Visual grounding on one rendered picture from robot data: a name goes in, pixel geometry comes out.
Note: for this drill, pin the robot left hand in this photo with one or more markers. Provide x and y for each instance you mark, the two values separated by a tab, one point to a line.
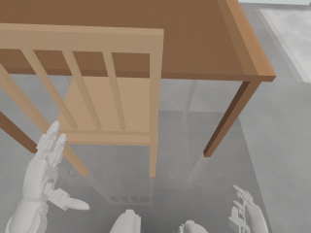
42	168

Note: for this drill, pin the chair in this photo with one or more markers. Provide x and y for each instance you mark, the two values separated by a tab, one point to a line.
114	111

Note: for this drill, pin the robot left shin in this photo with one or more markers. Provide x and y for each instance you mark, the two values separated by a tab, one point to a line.
129	211

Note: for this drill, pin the robot left forearm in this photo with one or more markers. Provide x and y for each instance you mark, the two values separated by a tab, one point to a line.
29	217

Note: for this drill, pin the right robot thigh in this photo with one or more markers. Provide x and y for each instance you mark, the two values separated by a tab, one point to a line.
191	228

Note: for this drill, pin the robot right hand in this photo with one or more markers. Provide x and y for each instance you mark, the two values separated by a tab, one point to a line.
251	219

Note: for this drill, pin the table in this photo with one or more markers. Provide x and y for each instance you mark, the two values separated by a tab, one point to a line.
209	40

